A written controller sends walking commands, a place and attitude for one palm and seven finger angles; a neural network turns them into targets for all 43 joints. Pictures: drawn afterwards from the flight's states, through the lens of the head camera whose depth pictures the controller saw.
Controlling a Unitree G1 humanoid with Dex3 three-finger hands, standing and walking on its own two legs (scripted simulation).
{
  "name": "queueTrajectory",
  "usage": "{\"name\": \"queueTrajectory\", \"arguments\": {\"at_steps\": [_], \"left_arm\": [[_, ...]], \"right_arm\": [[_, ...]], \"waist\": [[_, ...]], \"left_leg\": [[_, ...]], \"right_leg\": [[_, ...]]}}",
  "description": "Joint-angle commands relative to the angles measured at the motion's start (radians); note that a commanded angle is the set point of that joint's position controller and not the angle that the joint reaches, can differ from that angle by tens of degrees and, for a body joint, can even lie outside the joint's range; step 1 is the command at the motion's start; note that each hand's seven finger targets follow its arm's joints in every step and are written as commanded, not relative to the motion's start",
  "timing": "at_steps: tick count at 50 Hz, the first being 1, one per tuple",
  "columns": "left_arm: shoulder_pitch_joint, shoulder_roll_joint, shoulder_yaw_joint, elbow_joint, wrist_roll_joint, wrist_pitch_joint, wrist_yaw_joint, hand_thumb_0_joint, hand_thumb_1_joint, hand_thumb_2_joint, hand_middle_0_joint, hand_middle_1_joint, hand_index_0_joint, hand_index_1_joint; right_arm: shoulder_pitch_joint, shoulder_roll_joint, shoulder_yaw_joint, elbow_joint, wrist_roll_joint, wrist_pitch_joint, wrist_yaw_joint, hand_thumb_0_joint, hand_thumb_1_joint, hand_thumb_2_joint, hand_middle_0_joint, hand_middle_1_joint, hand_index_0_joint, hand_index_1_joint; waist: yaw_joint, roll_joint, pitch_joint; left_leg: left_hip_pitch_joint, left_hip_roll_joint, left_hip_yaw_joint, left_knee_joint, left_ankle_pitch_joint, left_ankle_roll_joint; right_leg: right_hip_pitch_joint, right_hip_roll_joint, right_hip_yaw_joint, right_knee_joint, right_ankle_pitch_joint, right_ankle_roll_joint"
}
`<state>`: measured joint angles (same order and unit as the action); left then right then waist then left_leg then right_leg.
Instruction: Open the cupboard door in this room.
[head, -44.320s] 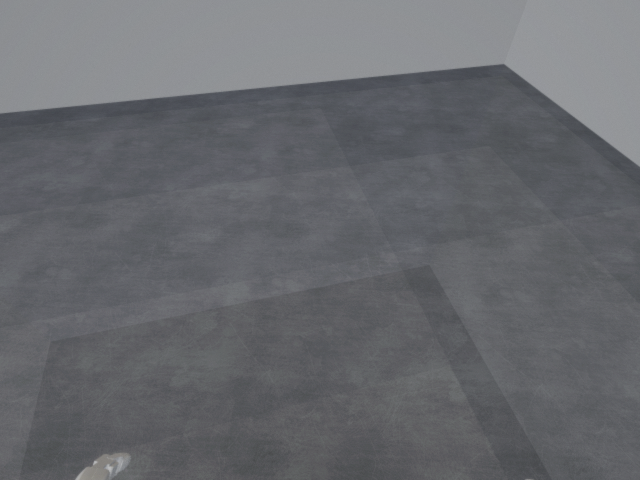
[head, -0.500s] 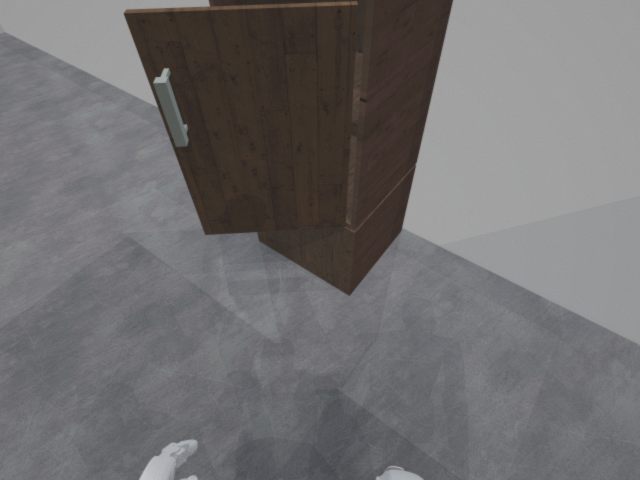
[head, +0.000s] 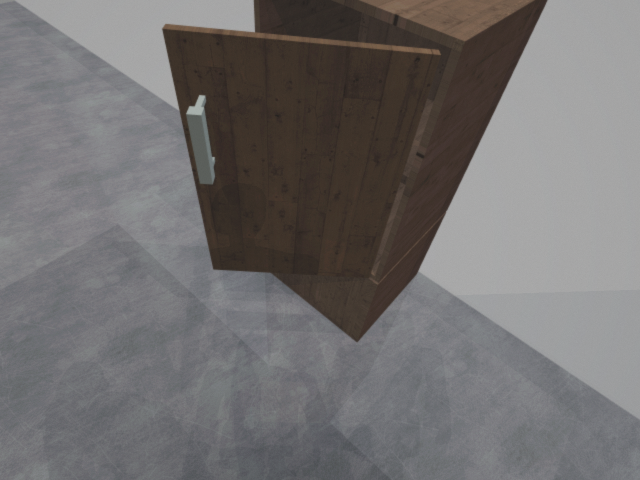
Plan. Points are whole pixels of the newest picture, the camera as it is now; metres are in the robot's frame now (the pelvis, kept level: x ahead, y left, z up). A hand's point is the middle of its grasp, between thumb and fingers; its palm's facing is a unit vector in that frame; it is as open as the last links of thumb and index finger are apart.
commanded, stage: come to a stop and stand still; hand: left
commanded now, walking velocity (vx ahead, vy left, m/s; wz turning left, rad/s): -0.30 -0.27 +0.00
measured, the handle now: (204, 140) +0.61 +0.26 +0.06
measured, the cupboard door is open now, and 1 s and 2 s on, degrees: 40 40 40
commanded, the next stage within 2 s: look again from close up in 1.12 s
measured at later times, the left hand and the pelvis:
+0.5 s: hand out of the picture +0.12 +0.16 -0.16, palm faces -0.05 -0.98 -0.21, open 7.4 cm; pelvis +0.02 -0.02 +0.01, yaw -2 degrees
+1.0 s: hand out of the picture +0.03 +0.09 -0.16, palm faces +0.03 -0.98 -0.20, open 7.2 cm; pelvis +0.01 -0.09 +0.01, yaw -1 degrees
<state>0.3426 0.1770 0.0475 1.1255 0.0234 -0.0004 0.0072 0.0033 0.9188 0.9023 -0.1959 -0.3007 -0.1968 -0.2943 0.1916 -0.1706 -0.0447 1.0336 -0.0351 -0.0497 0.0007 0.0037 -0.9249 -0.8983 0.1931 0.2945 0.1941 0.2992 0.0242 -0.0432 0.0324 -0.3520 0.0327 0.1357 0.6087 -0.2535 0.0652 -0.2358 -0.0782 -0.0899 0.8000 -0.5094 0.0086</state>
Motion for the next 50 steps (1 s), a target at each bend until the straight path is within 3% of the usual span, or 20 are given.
{"name": "queueTrajectory", "arguments": {"at_steps": [1, 4, 6, 10, 13, 23, 25, 27, 28, 29, 30, 31, 32, 35, 39, 41, 43, 44, 47, 50], "left_arm": [[-0.032, 0.017, -0.002, -0.065, -0.01, -0.021, 0.008, 0.0, 0.9, 0.9, -0.2, -0.3, -0.2, -0.3], [0.025, 0.034, 0.006, -0.042, -0.015, 0.015, 0.013, 0.0, 0.9, 0.9, -0.2, -0.3, -0.2, -0.3], [0.019, 0.06, 0.022, -0.061, -0.008, 0.044, 0.017, 0.0, 0.9, 0.9, -0.2, -0.3, -0.2, -0.3], [-0.028, 0.071, 0.039, -0.105, -0.001, 0.069, 0.014, 0.0, 0.9, 0.9, -0.2, -0.3, -0.2, -0.3], [-0.061, 0.065, 0.04, -0.127, 0.0, 0.073, 0.011, 0.0, 0.9, 0.9, -0.2, -0.3, -0.2, -0.3], [-0.183, 0.032, 0.007, -0.173, -0.006, 0.048, 0.01, 0.0, 0.9, 0.9, -0.2, -0.3, -0.2, -0.3], [-0.15, 0.042, 0.007, -0.16, -0.01, 0.039, 0.012, 0.0, 0.9, 0.9, -0.2, -0.3, -0.2, -0.3], [-0.08, 0.079, 0.013, -0.136, -0.007, 0.025, 0.018, 0.0, 0.9, 0.9, -0.2, -0.3, -0.2, -0.3], [-0.081, 0.135, 0.018, -0.133, -0.001, 0.014, 0.025, 0.0, 0.9, 0.9, -0.2, -0.3, -0.2, -0.3], [-0.113, 0.174, 0.017, -0.135, -0.002, 0.008, 0.028, 0.0, 0.9, 0.9, -0.2, -0.3, -0.2, -0.3], [-0.137, 0.172, 0.006, -0.144, -0.003, 0.008, 0.03, 0.0, 0.9, 0.9, -0.2, -0.3, -0.2, -0.3], [-0.163, 0.145, 0.003, -0.143, 0.001, 0.004, 0.032, 0.0, 0.9, 0.9, -0.2, -0.3, -0.2, -0.3], [-0.168, 0.13, 0.003, -0.133, -0.001, -0.003, 0.034, 0.0, 0.9, 0.9, -0.2, -0.3, -0.2, -0.3], [-0.162, 0.102, -0.005, -0.12, -0.009, -0.011, 0.033, 0.0, 0.9, 0.9, -0.2, -0.3, -0.2, -0.3], [-0.112, 0.102, -0.003, -0.092, -0.011, -0.018, 0.033, 0.0, 0.9, 0.9, -0.2, -0.3, -0.2, -0.3], [-0.121, 0.1, -0.006, -0.08, -0.022, -0.019, 0.031, 0.0, 0.9, 0.9, -0.2, -0.3, -0.2, -0.3], [-0.093, 0.062, -0.016, -0.077, -0.031, -0.019, 0.029, 0.0, 0.9, 0.9, -0.2, -0.3, -0.2, -0.3], [-0.094, 0.052, -0.018, -0.072, -0.025, -0.015, 0.032, 0.0, 0.9, 0.9, -0.2, -0.3, -0.2, -0.3], [-0.095, 0.07, -0.018, -0.053, -0.024, -0.008, 0.027, 0.0, 0.9, 0.9, -0.2, -0.3, -0.2, -0.3], [-0.073, 0.064, -0.025, -0.035, -0.021, -0.011, 0.025, 0.0, 0.9, 0.9, -0.2, -0.3, -0.2, -0.3]], "right_arm": [[0.129, -0.113, 0.002, -0.008, 0.004, 0.001, -0.044, 0.0, -0.9, -0.9, 0.2, 0.3, 0.2, 0.3], [0.105, -0.126, 0.005, -0.002, 0.017, 0.005, -0.065, 0.0, -0.9, -0.9, 0.2, 0.3, 0.2, 0.3], [0.129, -0.149, -0.011, 0.004, 0.019, 0.021, -0.076, 0.0, -0.9, -0.9, 0.2, 0.3, 0.2, 0.3], [0.112, -0.16, -0.022, 0.001, 0.016, 0.037, -0.082, 0.0, -0.9, -0.9, 0.2, 0.3, 0.2, 0.3], [0.109, -0.148, -0.025, 0.005, 0.015, 0.039, -0.08, 0.0, -0.9, -0.9, 0.2, 0.3, 0.2, 0.3], [0.155, -0.169, -0.048, 0.019, 0.004, 0.052, -0.047, 0.0, -0.9, -0.9, 0.2, 0.3, 0.2, 0.3], [0.15, -0.169, -0.049, 0.02, 0.008, 0.054, -0.042, 0.0, -0.9, -0.9, 0.2, 0.3, 0.2, 0.3], [0.133, -0.148, -0.049, 0.017, 0.02, 0.057, -0.035, 0.0, -0.9, -0.9, 0.2, 0.3, 0.2, 0.3], [0.143, -0.093, -0.042, 0.009, 0.029, 0.059, -0.028, 0.0, -0.9, -0.9, 0.2, 0.3, 0.2, 0.3], [0.116, -0.033, -0.02, -0.009, 0.028, 0.069, -0.021, 0.0, -0.9, -0.9, 0.2, 0.3, 0.2, 0.3], [0.088, -0.042, -0.018, -0.013, 0.024, 0.084, -0.017, 0.0, -0.9, -0.9, 0.2, 0.3, 0.2, 0.3], [0.074, -0.03, -0.019, -0.011, 0.016, 0.091, -0.015, 0.0, -0.9, -0.9, 0.2, 0.3, 0.2, 0.3], [0.089, -0.04, -0.02, 0.007, 0.013, 0.093, -0.021, 0.0, -0.9, -0.9, 0.2, 0.3, 0.2, 0.3], [0.116, -0.032, -0.015, 0.044, 0.022, 0.092, -0.024, 0.0, -0.9, -0.9, 0.2, 0.3, 0.2, 0.3], [0.101, -0.012, -0.005, 0.06, 0.024, 0.081, -0.028, 0.0, -0.9, -0.9, 0.2, 0.3, 0.2, 0.3], [0.136, -0.019, -0.001, 0.085, 0.023, 0.067, -0.032, 0.0, -0.9, -0.9, 0.2, 0.3, 0.2, 0.3], [0.135, -0.067, 0.0, 0.094, 0.019, 0.049, -0.043, 0.0, -0.9, -0.9, 0.2, 0.3, 0.2, 0.3], [0.122, -0.067, 0.0, 0.097, 0.021, 0.052, -0.045, 0.0, -0.9, -0.9, 0.2, 0.3, 0.2, 0.3], [0.099, -0.055, 0.01, 0.103, 0.02, 0.056, -0.049, 0.0, -0.9, -0.9, 0.2, 0.3, 0.2, 0.3], [0.098, -0.055, 0.016, 0.105, 0.02, 0.056, -0.049, 0.0, -0.9, -0.9, 0.2, 0.3, 0.2, 0.3]], "waist": [[-0.034, 0.148, 0.03], [-0.012, 0.086, -0.051], [-0.022, 0.081, -0.095], [-0.027, 0.111, -0.082], [-0.03, 0.194, -0.074], [-0.072, 0.256, -0.094], [-0.051, 0.216, -0.107], [-0.018, 0.121, -0.116], [-0.026, -0.046, -0.107], [-0.035, -0.192, -0.047], [-0.024, -0.15, -0.024], [-0.034, -0.164, 0.018], [-0.042, -0.238, 0.023], [-0.048, -0.167, 0.016], [-0.031, -0.073, 0.008], [-0.05, -0.034, -0.011], [-0.033, 0.071, -0.06], [-0.031, 0.048, -0.05], [-0.032, 0.121, 0.005], [-0.032, 0.053, 0.011]], "left_leg": [[0.129, 0.311, -0.312, -0.353, 0.452, 0.065], [0.209, 0.299, -0.184, -0.281, 0.861, 0.055], [0.259, 0.335, -0.182, -0.255, 0.926, 0.067], [0.256, 0.348, -0.183, -0.251, 0.83, 0.095], [0.261, 0.316, -0.162, -0.25, 0.752, 0.089], [0.241, 0.281, -0.208, -0.249, 0.496, 0.091], [0.208, 0.26, -0.211, -0.225, 0.445, 0.07], [0.121, 0.189, -0.159, -0.156, 0.265, -0.003], [0.019, 0.113, -0.085, -0.07, 0.063, -0.061], [-0.028, 0.03, -0.043, -0.015, -0.196, -0.098], [0.014, 0.022, -0.079, 0.081, -0.253, -0.093], [-0.028, 0.023, -0.095, 0.139, -0.24, -0.089], [-0.052, 0.026, -0.1, 0.171, -0.241, -0.092], [-0.002, 0.018, -0.093, 0.182, -0.184, -0.103], [0.079, 0.004, -0.08, -0.04, -0.115, -0.106], [0.196, 0.016, -0.1, -0.207, 0.087, -0.095], [0.277, 0.111, -0.161, -0.185, 0.39, -0.059], [0.274, 0.121, -0.153, -0.18, 0.351, -0.058], [0.23, 0.096, -0.144, -0.21, 0.273, -0.062], [0.233, 0.087, -0.141, -0.236, 0.2, -0.064]], "right_leg": [[-0.219, -0.04, 0.107, 0.238, 0.071, 0.001], [-0.176, -0.008, 0.104, 0.235, 0.141, 0.032], [-0.223, 0.012, 0.117, 0.312, 0.133, 0.043], [-0.306, 0.023, 0.138, 0.408, 0.136, 0.057], [-0.328, 0.028, 0.131, 0.397, 0.155, 0.064], [-0.116, 0.037, 0.027, -0.057, 0.058, 0.04], [-0.019, 0.049, 0.013, -0.215, 0.152, 0.03], [0.133, 0.021, 0.035, -0.434, 0.352, 0.019], [0.184, -0.125, 0.19, -0.498, 0.413, -0.028], [0.1, -0.244, 0.267, -0.54, 0.44, -0.096], [-0.015, -0.272, 0.25, -0.568, 0.355, -0.14], [-0.007, -0.226, 0.221, -0.552, 0.47, -0.149], [0.039, -0.203, 0.205, -0.516, 0.607, -0.152], [0.06, -0.159, 0.131, -0.484, 0.713, -0.145], [0.104, -0.146, 0.156, -0.437, 0.736, -0.145], [0.078, -0.118, 0.15, -0.391, 0.71, -0.098], [0.065, -0.051, 0.115, -0.393, 0.628, -0.039], [0.061, -0.039, 0.117, -0.423, 0.557, -0.031], [0.078, -0.046, 0.124, -0.447, 0.524, -0.036], [0.088, -0.047, 0.129, -0.482, 0.497, -0.036]]}}
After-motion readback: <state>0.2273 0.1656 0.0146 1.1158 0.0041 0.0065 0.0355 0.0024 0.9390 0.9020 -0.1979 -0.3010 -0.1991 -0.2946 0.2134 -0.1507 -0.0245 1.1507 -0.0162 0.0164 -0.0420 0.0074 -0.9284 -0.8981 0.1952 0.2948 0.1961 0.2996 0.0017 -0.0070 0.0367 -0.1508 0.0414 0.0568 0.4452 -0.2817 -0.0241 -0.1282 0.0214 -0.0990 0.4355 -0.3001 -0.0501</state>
